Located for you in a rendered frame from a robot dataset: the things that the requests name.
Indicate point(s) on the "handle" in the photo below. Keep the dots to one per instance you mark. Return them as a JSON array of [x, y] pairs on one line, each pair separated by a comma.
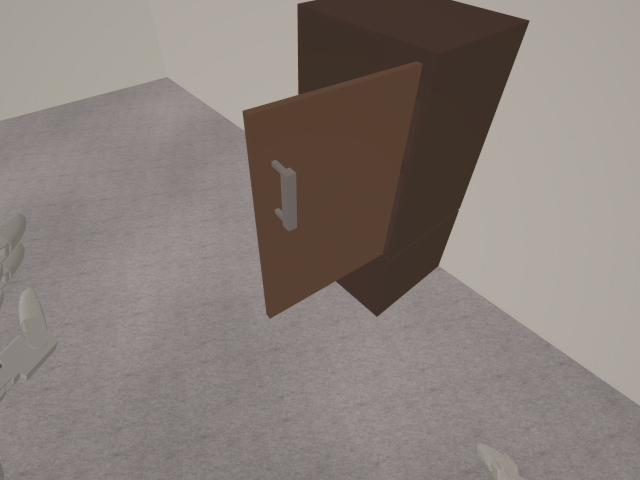
[[289, 196]]

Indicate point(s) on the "cupboard door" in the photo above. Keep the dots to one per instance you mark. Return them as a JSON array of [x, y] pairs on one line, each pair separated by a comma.
[[346, 143]]

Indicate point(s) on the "robot right hand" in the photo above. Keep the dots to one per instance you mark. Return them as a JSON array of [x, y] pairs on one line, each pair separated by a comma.
[[502, 466]]

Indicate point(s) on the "robot left hand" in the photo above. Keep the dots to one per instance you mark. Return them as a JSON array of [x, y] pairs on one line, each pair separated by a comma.
[[23, 357]]

